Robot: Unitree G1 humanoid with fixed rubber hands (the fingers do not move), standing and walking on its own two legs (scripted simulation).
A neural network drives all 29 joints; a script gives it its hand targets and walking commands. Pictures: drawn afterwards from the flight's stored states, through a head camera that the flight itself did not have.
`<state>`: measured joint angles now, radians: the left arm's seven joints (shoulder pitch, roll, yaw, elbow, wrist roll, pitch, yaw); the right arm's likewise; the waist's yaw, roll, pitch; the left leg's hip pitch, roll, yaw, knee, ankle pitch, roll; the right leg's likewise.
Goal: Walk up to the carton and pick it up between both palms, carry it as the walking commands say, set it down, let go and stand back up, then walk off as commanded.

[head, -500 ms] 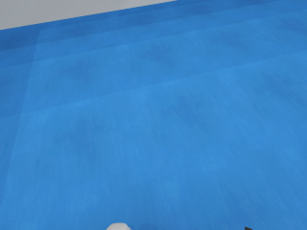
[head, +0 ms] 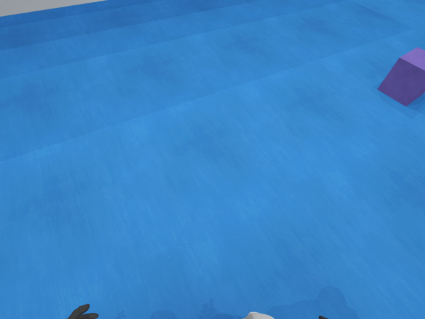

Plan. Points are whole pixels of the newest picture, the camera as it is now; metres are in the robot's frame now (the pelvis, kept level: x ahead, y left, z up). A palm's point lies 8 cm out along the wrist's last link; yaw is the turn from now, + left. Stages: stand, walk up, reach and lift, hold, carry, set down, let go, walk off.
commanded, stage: walk up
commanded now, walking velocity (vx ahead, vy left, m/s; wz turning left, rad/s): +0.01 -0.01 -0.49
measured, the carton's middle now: (411, 76) +1.86 -1.51 -0.64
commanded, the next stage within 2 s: none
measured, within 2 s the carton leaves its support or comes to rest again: neither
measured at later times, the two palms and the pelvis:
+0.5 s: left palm (89, 300) +0.16 +0.25 -0.13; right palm out of the picture +0.00 -0.26 -0.12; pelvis +0.01 +0.02 -0.01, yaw -16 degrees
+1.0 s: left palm (52, 283) +0.19 +0.33 -0.13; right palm (311, 306) +0.17 -0.21 -0.13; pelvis +0.16 +0.08 -0.01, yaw -29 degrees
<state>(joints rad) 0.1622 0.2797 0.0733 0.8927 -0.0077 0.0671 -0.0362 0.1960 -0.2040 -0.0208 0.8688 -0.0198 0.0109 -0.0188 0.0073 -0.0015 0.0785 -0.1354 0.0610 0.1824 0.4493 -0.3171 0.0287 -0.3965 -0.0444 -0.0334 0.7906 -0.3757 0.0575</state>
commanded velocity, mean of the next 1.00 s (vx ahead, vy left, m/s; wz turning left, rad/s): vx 0.13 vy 0.15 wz -0.50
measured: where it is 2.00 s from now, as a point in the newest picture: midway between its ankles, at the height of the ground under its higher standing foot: (241, 212)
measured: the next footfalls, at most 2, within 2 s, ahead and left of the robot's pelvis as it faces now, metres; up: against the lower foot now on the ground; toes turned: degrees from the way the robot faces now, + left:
right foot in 0.10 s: +0.03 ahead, -0.14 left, +0.00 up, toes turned -9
left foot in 0.38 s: +0.11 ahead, +0.12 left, +0.00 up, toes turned -6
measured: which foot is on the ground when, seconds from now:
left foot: down 0.00-0.10, up 0.12-0.36, down 0.38-0.60, up 0.62-0.98, down 1.00-1.00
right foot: up 0.00-0.08, down 0.10-0.40, up 0.42-0.60, down 0.62-1.00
